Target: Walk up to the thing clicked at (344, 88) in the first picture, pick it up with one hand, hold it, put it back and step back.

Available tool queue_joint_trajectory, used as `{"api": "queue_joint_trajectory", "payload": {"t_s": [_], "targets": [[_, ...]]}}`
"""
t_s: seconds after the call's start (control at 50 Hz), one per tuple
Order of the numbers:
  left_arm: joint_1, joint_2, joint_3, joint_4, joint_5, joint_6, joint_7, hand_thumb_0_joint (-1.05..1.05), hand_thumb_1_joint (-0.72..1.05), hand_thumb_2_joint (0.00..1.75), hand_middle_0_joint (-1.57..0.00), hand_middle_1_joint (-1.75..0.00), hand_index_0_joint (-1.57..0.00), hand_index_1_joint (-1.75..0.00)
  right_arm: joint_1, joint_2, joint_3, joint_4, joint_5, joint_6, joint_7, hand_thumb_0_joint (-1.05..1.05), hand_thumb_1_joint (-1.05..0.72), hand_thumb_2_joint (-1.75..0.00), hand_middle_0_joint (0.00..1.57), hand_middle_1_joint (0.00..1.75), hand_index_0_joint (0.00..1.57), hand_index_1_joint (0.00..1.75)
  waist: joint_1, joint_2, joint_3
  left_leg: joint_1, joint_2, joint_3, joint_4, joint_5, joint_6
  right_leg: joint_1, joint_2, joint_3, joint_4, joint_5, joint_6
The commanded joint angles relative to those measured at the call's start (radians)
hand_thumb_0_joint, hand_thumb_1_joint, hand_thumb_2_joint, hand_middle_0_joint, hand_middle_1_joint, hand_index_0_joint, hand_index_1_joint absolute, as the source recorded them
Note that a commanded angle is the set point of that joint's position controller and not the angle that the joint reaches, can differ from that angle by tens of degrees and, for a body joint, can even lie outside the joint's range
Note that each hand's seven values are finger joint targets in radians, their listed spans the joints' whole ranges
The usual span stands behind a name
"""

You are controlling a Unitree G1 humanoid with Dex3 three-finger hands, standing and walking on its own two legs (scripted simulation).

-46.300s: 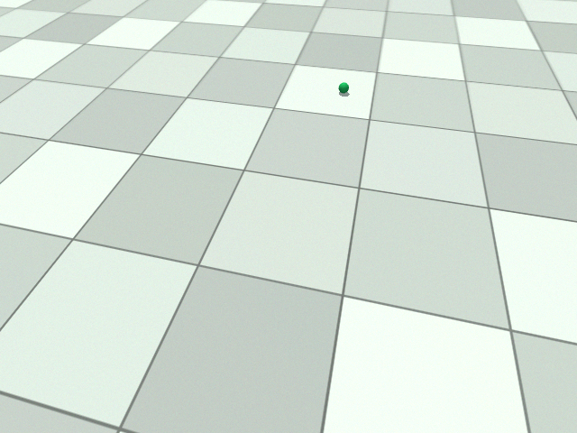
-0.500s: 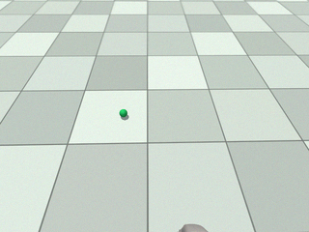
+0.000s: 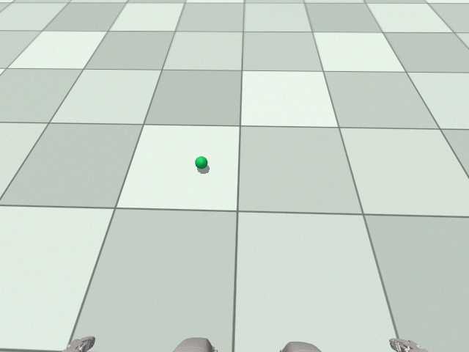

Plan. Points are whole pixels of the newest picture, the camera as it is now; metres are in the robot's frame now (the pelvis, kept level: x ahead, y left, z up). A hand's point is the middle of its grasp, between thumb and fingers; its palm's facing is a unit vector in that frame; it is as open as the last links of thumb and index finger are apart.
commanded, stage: step back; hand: left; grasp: from above
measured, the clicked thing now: (201, 162) +1.08 +0.23 -0.72
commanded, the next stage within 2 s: stand in 0.06 s
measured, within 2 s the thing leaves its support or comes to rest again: neither
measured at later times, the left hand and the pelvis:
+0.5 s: hand out of the picture +0.09 +0.25 -0.13, palm faces -0.03 -0.94 -0.33, open 7.4 cm; pelvis +0.01 +0.00 +0.03, yaw -1 degrees
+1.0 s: hand out of the picture +0.10 +0.24 -0.13, palm faces -0.04 -0.94 -0.34, open 7.4 cm; pelvis +0.01 -0.01 +0.03, yaw -1 degrees
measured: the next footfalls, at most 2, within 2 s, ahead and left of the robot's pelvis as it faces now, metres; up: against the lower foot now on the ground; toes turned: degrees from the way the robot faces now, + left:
none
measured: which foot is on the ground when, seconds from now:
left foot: down 0.00-1.00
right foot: down 0.00-1.00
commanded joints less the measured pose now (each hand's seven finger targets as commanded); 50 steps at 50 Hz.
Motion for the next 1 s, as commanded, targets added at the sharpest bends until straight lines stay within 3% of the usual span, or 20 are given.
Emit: {"api": "queue_joint_trajectory", "payload": {"t_s": [0.0, 0.02, 0.04, 0.06, 0.08, 0.1, 0.14, 0.2, 0.32, 0.46, 0.56, 0.86, 0.98], "targets": [[0.045, 0.185, 0.038, -0.015, 0.001, -0.021, 0.006, 0.0, 0.9, 0.9, -0.2, -0.3, -0.2, -0.3, -0.103, -0.264, -0.055, -0.067, -0.005, -0.021, -0.021, 0.0, -0.9, -0.9, 0.2, 0.3, 0.2, 0.3, 0.025, 0.171, -0.15, -0.05, 0.23, -0.214, -0.243, 0.175, 0.168, 0.123, 0.031, 0.021, -0.053, 0.005, -0.031], [0.06, 0.196, 0.039, -0.006, 0.004, -0.026, 0.004, 0.0, 0.9, 0.9, -0.2, -0.3, -0.2, -0.3, -0.111, -0.251, -0.052, -0.066, -0.004, -0.021, -0.022, 0.0, -0.9, -0.9, 0.2, 0.3, 0.2, 0.3, 0.026, 0.161, -0.15, -0.042, 0.198, -0.183, -0.206, 0.191, 0.135, 0.129, 0.012, 0.038, -0.098, 0.117, -0.035], [0.064, 0.155, 0.014, 0.023, 0.011, -0.029, -0.006, 0.0, 0.9, 0.9, -0.2, -0.3, -0.2, -0.3, -0.069, -0.211, -0.034, -0.046, 0.005, -0.033, -0.015, 0.0, -0.9, -0.9, 0.2, 0.3, 0.2, 0.3, 0.012, 0.116, -0.168, -0.023, 0.15, -0.182, -0.204, 0.125, 0.082, 0.178, -0.048, 0.109, -0.219, 0.183, -0.041], [0.024, 0.192, 0.018, 0.014, 0.015, -0.039, -0.008, 0.0, 0.9, 0.9, -0.2, -0.3, -0.2, -0.3, -0.053, -0.197, -0.029, -0.038, 0.01, -0.04, -0.013, 0.0, -0.9, -0.9, 0.2, 0.3, 0.2, 0.3, -0.011, 0.092, -0.162, -0.001, 0.118, -0.154, -0.193, 0.147, 0.051, 0.175, -0.093, 0.164, -0.26, 0.25, -0.05], [-0.024, 0.216, 0.019, 0.016, 0.013, -0.039, -0.01, 0.0, 0.9, 0.9, -0.2, -0.3, -0.2, -0.3, -0.049, -0.204, -0.033, -0.026, 0.014, -0.04, -0.012, 0.0, -0.9, -0.9, 0.2, 0.3, 0.2, 0.3, -0.036, 0.079, -0.158, 0.049, 0.093, -0.133, -0.228, 0.104, 0.043, 0.111, -0.098, 0.167, -0.271, 0.209, -0.059], [-0.045, 0.214, 0.012, 0.024, 0.01, -0.038, -0.014, 0.0, 0.9, 0.9, -0.2, -0.3, -0.2, -0.3, -0.068, -0.21, -0.03, -0.014, 0.012, -0.042, -0.009, 0.0, -0.9, -0.9, 0.2, 0.3, 0.2, 0.3, -0.04, 0.095, -0.129, 0.117, 0.099, -0.133, -0.254, 0.104, 0.043, 0.031, -0.083, 0.165, -0.289, 0.158, -0.049], [-0.05, 0.183, -0.003, 0.044, 0.0, -0.035, -0.02, 0.0, 0.9, 0.9, -0.2, -0.3, -0.2, -0.3, -0.095, -0.222, -0.027, 0.003, 0.008, -0.05, -0.007, 0.0, -0.9, -0.9, 0.2, 0.3, 0.2, 0.3, -0.024, 0.103, -0.13, 0.142, 0.143, -0.172, -0.299, 0.113, 0.054, 0.068, -0.038, 0.102, -0.311, 0.138, -0.024], [-0.069, 0.199, -0.006, 0.067, 0.003, -0.042, -0.021, 0.0, 0.9, 0.9, -0.2, -0.3, -0.2, -0.3, -0.086, -0.204, -0.019, 0.023, 0.01, -0.054, -0.004, 0.0, -0.9, -0.9, 0.2, 0.3, 0.2, 0.3, -0.036, 0.021, -0.133, 0.156, 0.13, -0.142, -0.319, 0.18, 0.045, 0.127, -0.063, 0.113, -0.363, 0.224, -0.022], [-0.07, 0.187, -0.013, 0.099, 0.001, -0.048, -0.02, 0.0, 0.9, 0.9, -0.2, -0.3, -0.2, -0.3, -0.098, -0.207, -0.018, 0.054, 0.012, -0.062, -0.008, 0.0, -0.9, -0.9, 0.2, 0.3, 0.2, 0.3, -0.03, 0.023, -0.186, 0.255, 0.126, -0.099, -0.331, 0.34, 0.034, 0.172, -0.076, 0.106, -0.398, 0.361, -0.015], [-0.081, 0.187, -0.014, 0.116, 0.005, -0.046, -0.016, 0.0, 0.9, 0.9, -0.2, -0.3, -0.2, -0.3, -0.107, -0.199, -0.015, 0.076, 0.012, -0.054, -0.007, 0.0, -0.9, -0.9, 0.2, 0.3, 0.2, 0.3, -0.031, 0.019, -0.153, 0.225, 0.122, -0.087, -0.366, 0.267, 0.02, 0.188, -0.085, 0.108, -0.448, 0.319, -0.011], [-0.083, 0.189, -0.013, 0.124, 0.006, -0.04, -0.018, 0.0, 0.9, 0.9, -0.2, -0.3, -0.2, -0.3, -0.109, -0.198, -0.013, 0.086, 0.01, -0.052, -0.007, 0.0, -0.9, -0.9, 0.2, 0.3, 0.2, 0.3, -0.027, 0.022, -0.108, 0.208, 0.119, -0.088, -0.394, 0.181, 0.011, 0.149, -0.082, 0.116, -0.473, 0.218, -0.013], [-0.08, 0.19, -0.009, 0.117, 0.003, -0.042, -0.016, 0.0, 0.9, 0.9, -0.2, -0.3, -0.2, -0.3, -0.081, -0.203, -0.004, 0.094, 0.011, -0.053, -0.011, 0.0, -0.9, -0.9, 0.2, 0.3, 0.2, 0.3, -0.032, 0.019, -0.165, 0.246, 0.13, -0.074, -0.367, 0.319, 0.012, 0.2, -0.087, 0.107, -0.457, 0.397, -0.008], [-0.076, 0.191, -0.01, 0.122, 0.004, -0.035, -0.016, 0.0, 0.9, 0.9, -0.2, -0.3, -0.2, -0.3, -0.074, -0.202, -0.001, 0.1, 0.009, -0.048, -0.011, 0.0, -0.9, -0.9, 0.2, 0.3, 0.2, 0.3, -0.033, 0.017, -0.104, 0.2, 0.123, -0.08, -0.398, 0.198, 0.008, 0.161, -0.079, 0.11, -0.491, 0.245, -0.008]]}}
